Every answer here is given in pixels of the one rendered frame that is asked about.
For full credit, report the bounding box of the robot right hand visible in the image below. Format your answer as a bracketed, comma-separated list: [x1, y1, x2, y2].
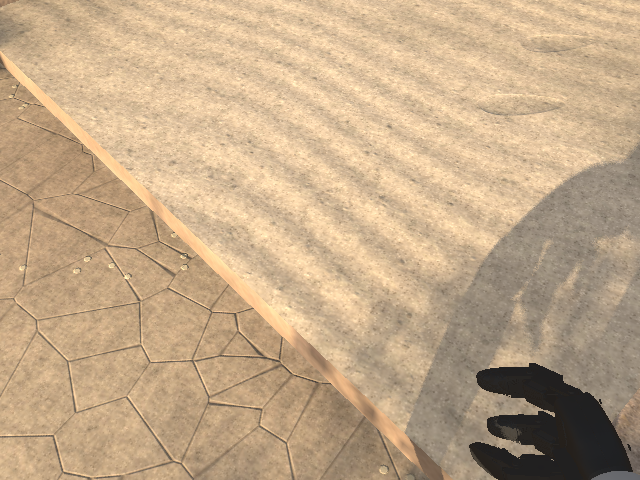
[469, 363, 633, 480]

